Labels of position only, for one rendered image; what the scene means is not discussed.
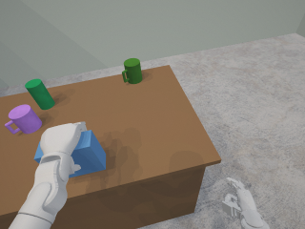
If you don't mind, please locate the left robot forearm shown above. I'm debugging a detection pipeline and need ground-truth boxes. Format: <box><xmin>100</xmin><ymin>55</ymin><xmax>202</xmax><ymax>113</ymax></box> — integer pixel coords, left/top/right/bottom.
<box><xmin>9</xmin><ymin>152</ymin><xmax>71</xmax><ymax>229</ymax></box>

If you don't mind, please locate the robot right hand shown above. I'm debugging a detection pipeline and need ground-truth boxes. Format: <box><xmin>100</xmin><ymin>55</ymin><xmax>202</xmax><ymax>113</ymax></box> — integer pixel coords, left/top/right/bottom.
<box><xmin>222</xmin><ymin>177</ymin><xmax>258</xmax><ymax>219</ymax></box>

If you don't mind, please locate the right robot forearm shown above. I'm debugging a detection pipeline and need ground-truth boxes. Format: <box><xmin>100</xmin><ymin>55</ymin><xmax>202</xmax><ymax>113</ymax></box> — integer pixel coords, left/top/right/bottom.
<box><xmin>240</xmin><ymin>209</ymin><xmax>270</xmax><ymax>229</ymax></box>

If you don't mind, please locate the sponge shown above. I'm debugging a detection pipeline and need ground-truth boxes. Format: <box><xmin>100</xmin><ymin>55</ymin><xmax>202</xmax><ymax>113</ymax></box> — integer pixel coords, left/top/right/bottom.
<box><xmin>34</xmin><ymin>130</ymin><xmax>106</xmax><ymax>178</ymax></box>

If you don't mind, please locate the table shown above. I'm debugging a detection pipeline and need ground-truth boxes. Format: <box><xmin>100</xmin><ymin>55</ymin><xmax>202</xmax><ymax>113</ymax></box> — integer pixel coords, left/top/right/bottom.
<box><xmin>0</xmin><ymin>65</ymin><xmax>222</xmax><ymax>229</ymax></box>

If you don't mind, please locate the robot left hand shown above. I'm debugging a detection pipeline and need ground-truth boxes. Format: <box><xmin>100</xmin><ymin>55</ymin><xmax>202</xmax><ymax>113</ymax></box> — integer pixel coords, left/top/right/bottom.
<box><xmin>40</xmin><ymin>121</ymin><xmax>87</xmax><ymax>175</ymax></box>

